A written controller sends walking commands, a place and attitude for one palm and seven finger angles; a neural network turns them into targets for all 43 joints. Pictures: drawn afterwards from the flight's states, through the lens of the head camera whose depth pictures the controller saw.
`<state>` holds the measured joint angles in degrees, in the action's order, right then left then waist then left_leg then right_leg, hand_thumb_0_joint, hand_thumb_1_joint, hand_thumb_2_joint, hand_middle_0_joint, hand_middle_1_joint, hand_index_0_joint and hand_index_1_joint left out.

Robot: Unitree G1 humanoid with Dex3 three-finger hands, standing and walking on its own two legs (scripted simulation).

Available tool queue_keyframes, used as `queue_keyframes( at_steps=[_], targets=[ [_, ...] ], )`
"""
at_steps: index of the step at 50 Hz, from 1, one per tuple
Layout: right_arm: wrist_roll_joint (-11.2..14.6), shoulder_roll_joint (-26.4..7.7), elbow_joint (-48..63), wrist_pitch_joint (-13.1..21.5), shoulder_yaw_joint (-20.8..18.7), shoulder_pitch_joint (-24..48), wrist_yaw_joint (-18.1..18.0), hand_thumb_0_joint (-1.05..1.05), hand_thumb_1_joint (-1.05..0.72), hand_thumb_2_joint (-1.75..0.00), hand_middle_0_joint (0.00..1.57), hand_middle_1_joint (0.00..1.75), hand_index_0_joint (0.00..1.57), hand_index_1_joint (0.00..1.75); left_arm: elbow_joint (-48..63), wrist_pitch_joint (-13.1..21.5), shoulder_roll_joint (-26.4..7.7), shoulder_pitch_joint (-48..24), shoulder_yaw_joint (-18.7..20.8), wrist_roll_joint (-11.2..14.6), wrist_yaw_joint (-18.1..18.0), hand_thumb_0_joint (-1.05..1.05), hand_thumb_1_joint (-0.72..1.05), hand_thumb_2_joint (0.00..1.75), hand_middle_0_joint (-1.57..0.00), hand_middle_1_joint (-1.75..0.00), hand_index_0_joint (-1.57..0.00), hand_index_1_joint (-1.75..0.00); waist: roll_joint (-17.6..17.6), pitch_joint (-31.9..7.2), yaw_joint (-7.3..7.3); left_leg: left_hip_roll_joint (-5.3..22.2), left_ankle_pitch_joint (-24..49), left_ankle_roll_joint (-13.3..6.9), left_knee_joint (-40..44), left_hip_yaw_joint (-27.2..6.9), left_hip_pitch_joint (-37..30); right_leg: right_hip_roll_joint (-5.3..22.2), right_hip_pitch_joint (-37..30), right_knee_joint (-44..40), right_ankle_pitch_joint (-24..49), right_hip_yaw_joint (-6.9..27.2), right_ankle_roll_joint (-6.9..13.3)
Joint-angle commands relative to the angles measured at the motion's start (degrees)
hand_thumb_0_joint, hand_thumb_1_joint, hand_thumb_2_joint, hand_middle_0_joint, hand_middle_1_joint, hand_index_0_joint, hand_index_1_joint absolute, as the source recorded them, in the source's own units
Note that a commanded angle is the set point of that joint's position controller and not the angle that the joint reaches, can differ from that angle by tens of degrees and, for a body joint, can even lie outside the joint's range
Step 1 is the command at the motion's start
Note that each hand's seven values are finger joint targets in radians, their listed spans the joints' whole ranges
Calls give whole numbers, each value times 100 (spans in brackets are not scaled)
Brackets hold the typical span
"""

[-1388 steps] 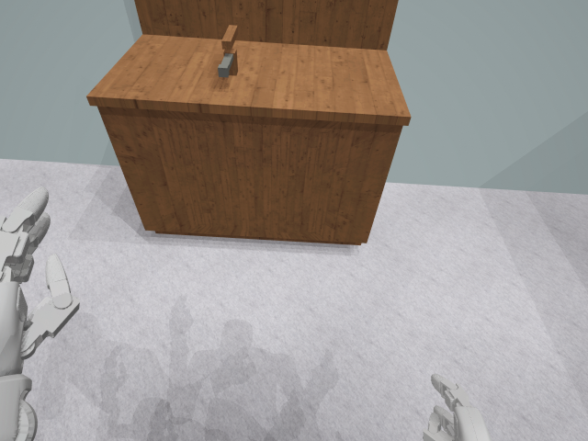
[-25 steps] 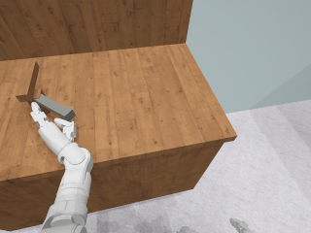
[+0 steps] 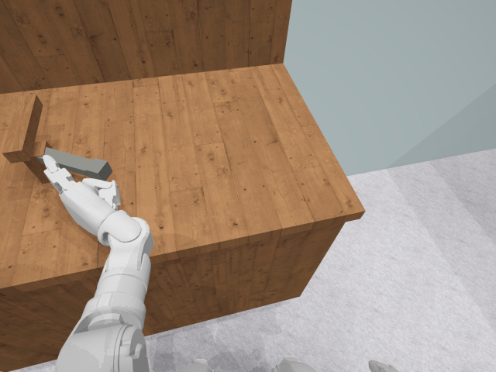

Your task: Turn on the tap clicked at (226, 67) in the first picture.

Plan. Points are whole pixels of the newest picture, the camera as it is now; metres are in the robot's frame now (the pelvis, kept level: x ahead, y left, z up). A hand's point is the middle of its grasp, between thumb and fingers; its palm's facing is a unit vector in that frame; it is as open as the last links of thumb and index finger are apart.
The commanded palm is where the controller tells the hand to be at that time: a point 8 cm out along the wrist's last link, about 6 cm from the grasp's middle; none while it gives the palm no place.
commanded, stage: push the lever round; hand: left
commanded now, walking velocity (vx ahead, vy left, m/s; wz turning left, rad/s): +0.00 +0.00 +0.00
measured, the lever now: (99, 170) +0.43 +0.26 +0.06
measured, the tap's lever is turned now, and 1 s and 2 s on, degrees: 59 76 76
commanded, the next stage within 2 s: lift the hand up off the lever in 0.28 s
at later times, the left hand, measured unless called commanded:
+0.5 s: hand (120, 172) +0.44 +0.23 +0.05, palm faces +0.82 -0.57 -0.09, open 7.8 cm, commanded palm +0.38 +0.25 +0.06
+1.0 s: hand (115, 166) +0.44 +0.24 +0.06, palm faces +0.80 -0.60 -0.07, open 7.8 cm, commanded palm +0.38 +0.25 +0.07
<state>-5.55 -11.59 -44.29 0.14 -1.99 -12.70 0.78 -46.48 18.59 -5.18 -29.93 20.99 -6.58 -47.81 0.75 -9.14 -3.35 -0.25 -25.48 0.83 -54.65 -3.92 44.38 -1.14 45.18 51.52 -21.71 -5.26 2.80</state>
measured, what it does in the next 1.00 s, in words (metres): stands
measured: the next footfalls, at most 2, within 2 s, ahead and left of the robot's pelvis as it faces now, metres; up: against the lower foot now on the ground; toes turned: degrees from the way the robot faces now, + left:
none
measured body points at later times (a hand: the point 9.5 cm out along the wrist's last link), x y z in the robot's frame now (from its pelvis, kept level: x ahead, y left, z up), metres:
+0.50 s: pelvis +0.00 +0.00 +0.00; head +0.07 +0.01 +0.44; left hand +0.39 +0.26 +0.05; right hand +0.07 -0.25 -0.13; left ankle +0.01 +0.13 -0.68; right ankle +0.03 -0.09 -0.68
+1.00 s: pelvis +0.01 +0.02 +0.01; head +0.07 +0.03 +0.46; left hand +0.39 +0.26 +0.07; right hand +0.09 -0.23 -0.12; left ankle +0.01 +0.13 -0.68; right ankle +0.03 -0.09 -0.68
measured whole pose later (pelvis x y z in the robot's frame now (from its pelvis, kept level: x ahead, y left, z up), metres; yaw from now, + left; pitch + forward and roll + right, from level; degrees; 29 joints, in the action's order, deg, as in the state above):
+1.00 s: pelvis +0.01 +0.02 +0.01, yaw -1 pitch +15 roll -2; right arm -5.7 -11.4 -43.6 -1.3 -2.2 -15.2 2.3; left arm -47.2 16.5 -4.8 -32.3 21.9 -6.6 -47.2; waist 1.0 -9.2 -4.1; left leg -0.4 -25.4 -0.5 -51.4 -2.7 40.6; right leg -1.1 41.2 47.3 -20.8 -3.9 1.4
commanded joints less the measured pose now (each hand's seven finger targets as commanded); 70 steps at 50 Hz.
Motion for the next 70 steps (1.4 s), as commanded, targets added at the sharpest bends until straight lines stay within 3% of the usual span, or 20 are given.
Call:
queue_keyframes(
  at_steps=[1, 10, 12, 13, 17, 25, 27, 29, 32, 36, 37, 41, 42, 46, 47, 50, 52, 56, 62, 70],
  targets=[
    [-7, -760, 521, 143, -248, -75, -70, 0, -90, -90, 20, 30, 20, 30, 1088, 424, -814, -2409, -257, -225, -3, 0, 90, 90, -15, -15, -15, -15, 60, -1889, -200, -93, 1187, -111, 642, 178, -544, 87, -1492, -775, 1118, 388, -126],
    [-20, -771, 496, 88, -241, -220, -90, 0, -90, -90, 20, 30, 20, 30, 674, 469, -1184, -2744, 66, -293, -46, 0, 90, 90, -15, -15, -15, -15, -55, -1979, -245, -119, 1090, -169, 614, 226, -350, 112, -1592, -793, 1161, 465, -166],
    [-40, -803, 465, 62, -260, -283, -97, 0, -90, -90, 20, 30, 20, 30, 537, 453, -1474, -2592, 407, -315, -82, 0, 90, 90, -15, -15, -15, -15, 7, -2040, -153, -117, 1196, -159, 599, 228, -312, 98, -1649, -751, 1310, 470, -164],
    [-29, -776, 501, 46, -238, -302, -78, 0, -90, -90, 20, 30, 20, 30, 555, 452, -1304, -2705, 231, -298, -60, 0, 90, 90, -15, -15, -15, -15, 56, -2044, -226, -117, 1265, -166, 592, 254, -345, 111, -1643, -736, 1418, 471, -174],
    [-27, -812, 491, 4, -261, -376, -73, 0, -90, -90, 20, 30, 20, 30, 458, 457, -1613, -2642, 527, -334, -66, 0, 90, 90, -15, -15, -15, -15, 125, -2032, -143, -110, 1252, -148, 599, 234, -276, 94, -1666, -724, 1398, 483, -157],
    [-28, -814, 532, -2, -261, -444, -30, 0, -90, -90, 20, 30, 20, 30, 498, 465, -1436, -2946, 356, -316, -79, 0, 90, 90, -15, -15, -15, -15, 41, -2014, -259, -100, 1210, -168, 659, 252, -410, 54, -1584, -792, 1254, 430, -171],
    [-27, -853, 540, -23, -278, -467, -40, 0, -90, -90, 20, 30, 20, 30, 612, 447, -1673, -2711, 575, -326, -91, 0, 90, 90, -15, -15, -15, -15, 225, -2145, -134, -95, 1320, -139, 699, 223, -486, 28, -1668, -750, 1319, 430, -138],
    [-32, -808, 551, -20, -263, -490, 3, 0, -90, -90, 20, 30, 20, 30, 753, 437, -1281, -2809, 220, -314, -60, 0, 90, 90, -15, -15, -15, -15, 327, -2133, -207, -78, 1564, -110, 729, 215, -736, 7, -1582, -736, 1440, 344, -118],
    [-29, -874, 521, -15, -276, -501, 1, 0, -90, -90, 20, 30, 20, 30, 611, 336, -1413, -2592, 351, -313, -37, 0, 90, 90, -15, -15, -15, -15, 237, -1978, -180, -60, 1484, -101, 792, 172, -687, -17, -1557, -784, 1313, 335, -107],
    [-1, -855, 549, 16, -281, -509, 15, 0, -90, -90, 20, 30, 20, 30, 731, 285, -1122, -2664, 91, -209, 27, 0, 90, 90, -15, -15, -15, -15, 95, -1914, -229, -55, 1490, -92, 891, 165, -816, -28, -1610, -886, 1265, 300, -108],
    [-4, -871, 516, 19, -278, -499, 7, 0, -90, -90, 20, 30, 20, 30, 814, 291, -1211, -2677, 190, -213, 19, 0, 90, 90, -15, -15, -15, -15, 402, -1894, -180, -52, 1578, -57, 908, 150, -940, -40, -1530, -876, 1268, 292, -80],
    [-15, -846, 505, 41, -288, -488, 54, 0, -90, -90, 20, 30, 20, 30, 1002, 285, -797, -2764, -231, -209, 53, 0, 90, 90, -15, -15, -15, -15, 412, -1847, -255, -8, 1890, 28, 940, 94, -1234, -53, -1414, -858, 1329, 198, -59],
    [-27, -875, 476, 38, -305, -512, 53, 0, -90, -90, 20, 30, 20, 30, 999, 270, -957, -2597, -33, -218, 28, 0, 90, 90, -15, -15, -15, -15, 453, -1848, -159, 4, 2020, 83, 968, 26, -1301, -75, -1389, -839, 1298, 166, -34],
    [-18, -827, 566, 16, -299, -441, 87, 0, -90, -90, 20, 30, 20, 30, 1170, 168, -739, -2448, -200, -165, 22, 0, 90, 90, -15, -15, -15, -15, 339, -1890, -119, -17, 2226, 89, 973, 97, -1299, -51, -1619, -863, 1551, 170, -45],
    [-23, -852, 529, 8, -300, -443, 72, 0, -90, -90, 20, 30, 20, 30, 1112, 128, -936, -2336, 13, -183, -8, 0, 90, 90, -15, -15, -15, -15, 344, -1860, -72, -16, 2225, 101, 991, 76, -1284, -55, -1628, -868, 1527, 168, -37],
    [-14, -806, 641, -29, -293, -420, 69, 0, -90, -90, 20, 30, 20, 30, 1221, 43, -905, -2172, 7, -152, -5, 0, 90, 90, -15, -15, -15, -15, 43, -1918, -24, -41, 2284, 53, 1021, 153, -1189, -30, -1950, -914, 1781, 193, -58],
    [-8, -804, 653, -42, -294, -395, 55, 0, -90, -90, 20, 30, 20, 30, 1536, 39, -1002, -2060, 75, -174, -7, 0, 90, 90, -15, -15, -15, -15, 302, -2011, 70, -23, 2503, 124, 1056, 112, -1342, -29, -2005, -875, 1877, 185, -30],
    [17, -789, 667, -39, -272, -298, 57, 0, -90, -90, 20, 30, 20, 30, 1504, -54, -813, -2129, -178, -173, 58, 0, 90, 90, -15, -15, -15, -15, 32, -1699, -60, -13, 2190, 57, 1101, 130, -1241, -9, -1972, -1004, 1695, 189, -51],
    [30, -762, 650, 17, -271, -168, -3, 0, -90, -90, 20, 30, 20, 30, 1922, -42, -714, -1978, -305, -109, 139, 0, 90, 90, -15, -15, -15, -15, 313, -1781, 12, -12, 2276, 92, 1152, 100, -1511, -16, -2027, -1055, 1699, 193, -37],
    [101, -745, 712, 27, -222, -8, -77, 0, -90, -90, 20, 30, 20, 30, 1851, -336, -560, -1952, -446, 44, 214, 0, 90, 90, -15, -15, -15, -15, 9, -1505, 5, -69, 1908, 5, 1357, 150, -1434, 29, -2264, -1315, 1577, 221, -68]
  ],
)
